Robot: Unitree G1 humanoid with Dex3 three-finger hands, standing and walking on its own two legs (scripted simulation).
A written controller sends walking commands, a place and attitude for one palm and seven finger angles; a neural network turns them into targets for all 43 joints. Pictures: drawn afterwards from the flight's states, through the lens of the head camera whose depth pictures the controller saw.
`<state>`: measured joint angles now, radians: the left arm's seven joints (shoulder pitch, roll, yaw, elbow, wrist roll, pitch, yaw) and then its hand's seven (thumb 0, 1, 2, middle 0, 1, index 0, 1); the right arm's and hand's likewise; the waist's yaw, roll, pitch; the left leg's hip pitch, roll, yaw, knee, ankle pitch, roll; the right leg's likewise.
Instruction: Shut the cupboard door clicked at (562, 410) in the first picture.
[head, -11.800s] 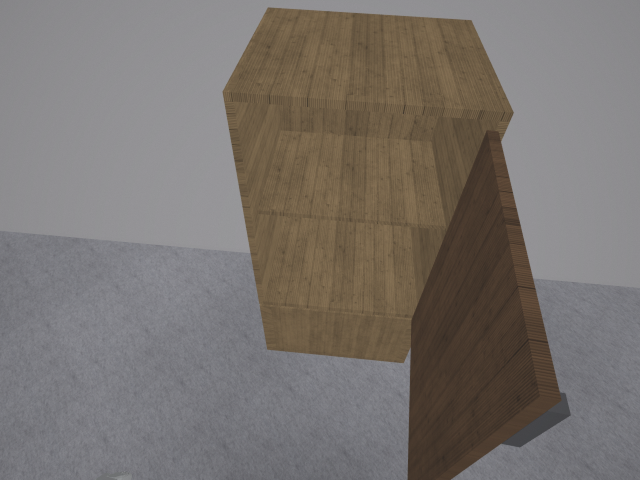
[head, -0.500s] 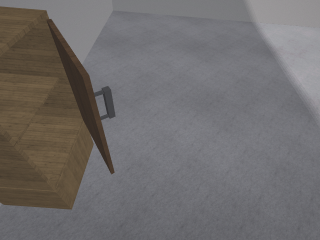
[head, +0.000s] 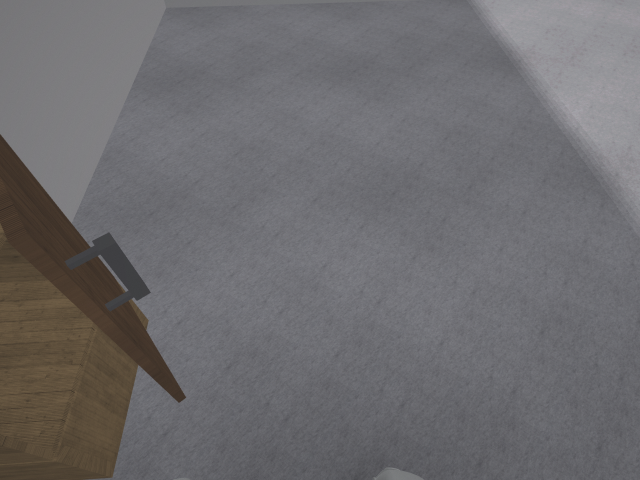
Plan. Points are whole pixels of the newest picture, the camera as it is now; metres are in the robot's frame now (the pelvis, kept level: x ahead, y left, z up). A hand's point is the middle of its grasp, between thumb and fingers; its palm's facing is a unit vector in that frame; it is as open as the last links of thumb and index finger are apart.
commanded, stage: take the last steps up to it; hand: left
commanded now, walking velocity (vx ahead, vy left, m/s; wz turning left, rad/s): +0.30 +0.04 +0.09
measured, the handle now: (110, 276) +0.39 +0.32 -0.01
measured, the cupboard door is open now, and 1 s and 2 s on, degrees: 36 36 36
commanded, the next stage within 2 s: come to a stop and stand still in 0.40 s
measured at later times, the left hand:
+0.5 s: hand out of the picture +0.09 +0.19 -0.17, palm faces +0.13 -0.98 -0.12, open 7.3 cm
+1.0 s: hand (215, 385) +0.27 +0.17 -0.14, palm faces +0.06 -0.96 -0.27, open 7.3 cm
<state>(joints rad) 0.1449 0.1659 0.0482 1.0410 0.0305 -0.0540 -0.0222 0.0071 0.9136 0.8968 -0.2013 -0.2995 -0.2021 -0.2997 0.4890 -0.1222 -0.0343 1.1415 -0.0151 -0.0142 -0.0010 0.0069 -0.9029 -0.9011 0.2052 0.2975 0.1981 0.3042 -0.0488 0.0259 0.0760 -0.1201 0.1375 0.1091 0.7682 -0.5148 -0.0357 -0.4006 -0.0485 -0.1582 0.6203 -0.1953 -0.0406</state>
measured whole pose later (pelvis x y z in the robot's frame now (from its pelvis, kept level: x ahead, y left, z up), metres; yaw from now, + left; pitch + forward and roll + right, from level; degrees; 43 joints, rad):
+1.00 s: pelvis +0.20 -0.01 +0.02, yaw +3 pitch +0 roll +2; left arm 0.13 0.14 0.03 1.00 0.03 0.01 0.04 0.00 0.91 0.90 -0.21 -0.30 -0.21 -0.30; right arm 0.21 -0.19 -0.07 1.04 -0.02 0.08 -0.01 0.01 -0.91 -0.90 0.20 0.30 0.19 0.30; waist -0.01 0.04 0.09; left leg -0.41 0.03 0.03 1.08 -0.48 -0.05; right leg -0.33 -0.06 -0.12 0.54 -0.21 -0.05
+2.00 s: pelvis +0.18 -0.01 +0.02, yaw +3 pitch -2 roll +0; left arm 0.28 0.16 0.01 1.07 0.02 -0.01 0.04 0.01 0.94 0.90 -0.20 -0.30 -0.21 -0.30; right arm 0.27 -0.17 -0.01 1.06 -0.02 -0.01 -0.03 0.02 -0.94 -0.90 0.20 0.30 0.20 0.30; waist -0.01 0.01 -0.03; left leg -0.19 0.04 0.05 0.51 -0.29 -0.01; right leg -0.17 0.01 -0.10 0.49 -0.29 -0.04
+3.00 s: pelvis +0.27 +0.02 +0.01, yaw +22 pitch +1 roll +2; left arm 0.17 0.15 0.06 0.91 0.03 -0.03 -0.03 0.01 0.91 0.90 -0.20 -0.30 -0.20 -0.30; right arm 0.39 -0.14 -0.05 1.01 -0.03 -0.04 0.01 0.01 -0.90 -0.90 0.21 0.30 0.20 0.30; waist -0.06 0.01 -0.01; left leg -0.21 -0.04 -0.05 0.48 -0.30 0.01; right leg -0.40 -0.05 -0.07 0.55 -0.25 0.05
